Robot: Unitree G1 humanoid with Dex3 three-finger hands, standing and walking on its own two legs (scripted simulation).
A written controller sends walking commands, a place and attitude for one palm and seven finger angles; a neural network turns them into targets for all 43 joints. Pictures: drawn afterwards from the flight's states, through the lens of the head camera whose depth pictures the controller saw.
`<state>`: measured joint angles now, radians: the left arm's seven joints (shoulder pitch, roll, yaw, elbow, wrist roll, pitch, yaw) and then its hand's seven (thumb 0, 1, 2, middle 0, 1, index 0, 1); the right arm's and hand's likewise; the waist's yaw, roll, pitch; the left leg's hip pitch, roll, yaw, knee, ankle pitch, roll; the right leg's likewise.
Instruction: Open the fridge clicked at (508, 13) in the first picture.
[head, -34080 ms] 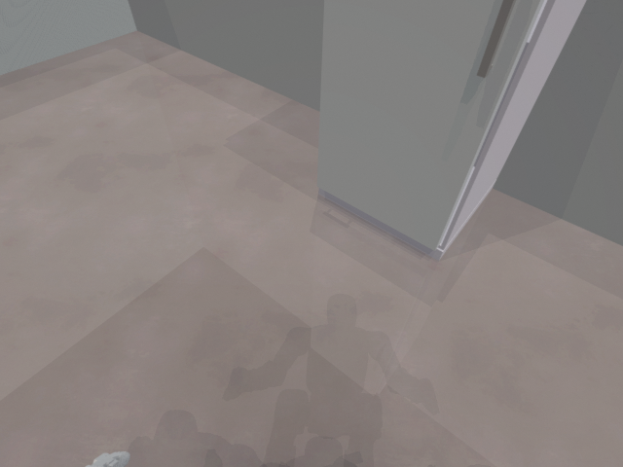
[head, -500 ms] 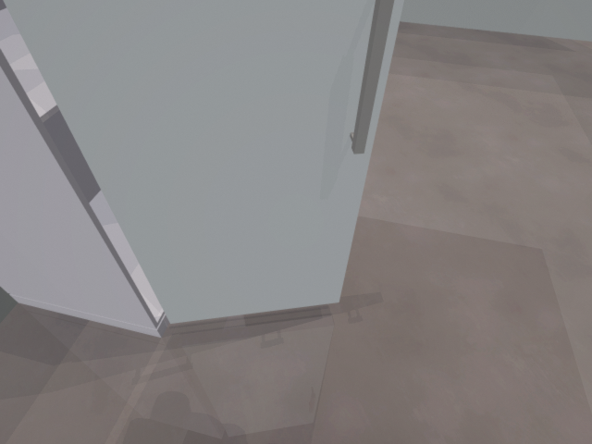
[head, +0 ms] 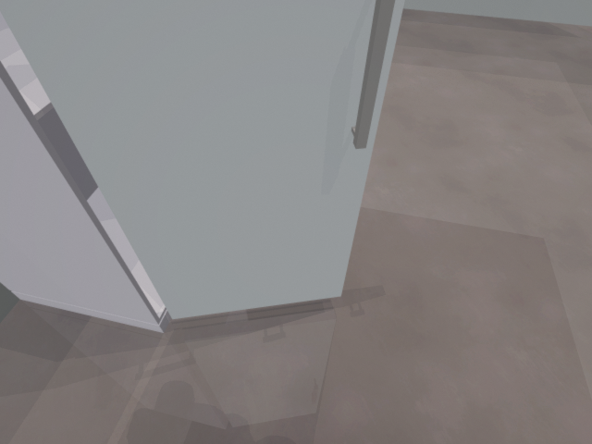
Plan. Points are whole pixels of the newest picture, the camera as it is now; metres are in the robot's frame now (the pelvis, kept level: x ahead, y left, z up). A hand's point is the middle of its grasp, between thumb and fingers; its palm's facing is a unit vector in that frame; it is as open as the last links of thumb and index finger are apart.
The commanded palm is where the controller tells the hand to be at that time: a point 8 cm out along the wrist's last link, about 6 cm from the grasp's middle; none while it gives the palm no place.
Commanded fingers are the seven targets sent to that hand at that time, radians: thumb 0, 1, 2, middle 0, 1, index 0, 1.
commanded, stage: look to check the result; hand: right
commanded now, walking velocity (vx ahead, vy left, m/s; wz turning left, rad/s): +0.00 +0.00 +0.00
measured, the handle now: (368, 71) +0.68 -0.08 +0.18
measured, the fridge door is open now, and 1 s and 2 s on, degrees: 68 68 68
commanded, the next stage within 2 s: stand and wait in 0.24 s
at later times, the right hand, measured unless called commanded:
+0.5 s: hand out of the picture +0.03 -0.19 -0.18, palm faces +0.01 +0.98 -0.22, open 7.4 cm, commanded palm none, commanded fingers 0.00 -0.90 -0.90 0.20 0.30 0.20 0.30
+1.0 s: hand out of the picture +0.07 -0.22 -0.17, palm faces -0.01 +0.96 -0.28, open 7.4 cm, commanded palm none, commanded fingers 0.00 -0.90 -0.90 0.20 0.30 0.20 0.30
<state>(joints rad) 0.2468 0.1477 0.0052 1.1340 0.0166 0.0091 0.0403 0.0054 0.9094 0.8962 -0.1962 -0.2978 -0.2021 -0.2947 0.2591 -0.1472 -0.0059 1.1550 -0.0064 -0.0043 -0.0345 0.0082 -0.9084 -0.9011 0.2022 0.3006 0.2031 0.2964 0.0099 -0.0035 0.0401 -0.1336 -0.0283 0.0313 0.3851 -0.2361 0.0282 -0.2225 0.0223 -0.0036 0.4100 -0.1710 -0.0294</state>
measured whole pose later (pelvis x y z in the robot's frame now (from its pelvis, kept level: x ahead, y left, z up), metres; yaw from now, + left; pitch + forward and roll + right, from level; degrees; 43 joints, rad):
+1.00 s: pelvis +0.02 +0.00 +0.00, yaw +0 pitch -1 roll +0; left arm 0.13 0.27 0.01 1.13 0.01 0.00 0.03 0.01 0.91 0.90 -0.20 -0.30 -0.20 -0.30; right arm 0.14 -0.27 -0.01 1.14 -0.01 -0.01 -0.01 0.01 -0.91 -0.90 0.20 0.30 0.20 0.30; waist 0.01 0.00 0.05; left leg -0.09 -0.02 0.02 0.32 -0.22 0.02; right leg -0.17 0.03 -0.01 0.34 -0.16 -0.03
